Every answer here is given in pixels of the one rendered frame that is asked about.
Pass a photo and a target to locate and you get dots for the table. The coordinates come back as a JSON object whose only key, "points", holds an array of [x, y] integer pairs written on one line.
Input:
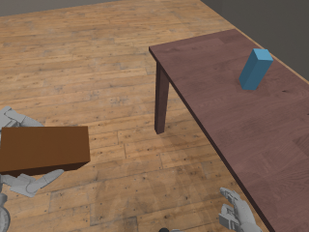
{"points": [[262, 135]]}

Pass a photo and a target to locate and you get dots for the robot left forearm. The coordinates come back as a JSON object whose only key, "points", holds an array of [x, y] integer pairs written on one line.
{"points": [[5, 218]]}

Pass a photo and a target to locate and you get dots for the robot right forearm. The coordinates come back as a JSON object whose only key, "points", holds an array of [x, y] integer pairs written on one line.
{"points": [[249, 227]]}

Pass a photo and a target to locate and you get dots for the sponge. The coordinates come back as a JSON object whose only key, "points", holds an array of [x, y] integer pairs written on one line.
{"points": [[39, 150]]}

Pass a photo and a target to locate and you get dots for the left robot hand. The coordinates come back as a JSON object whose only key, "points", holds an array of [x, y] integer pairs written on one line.
{"points": [[23, 184]]}

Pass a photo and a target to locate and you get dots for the right robot hand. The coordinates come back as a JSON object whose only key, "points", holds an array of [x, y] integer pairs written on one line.
{"points": [[233, 218]]}

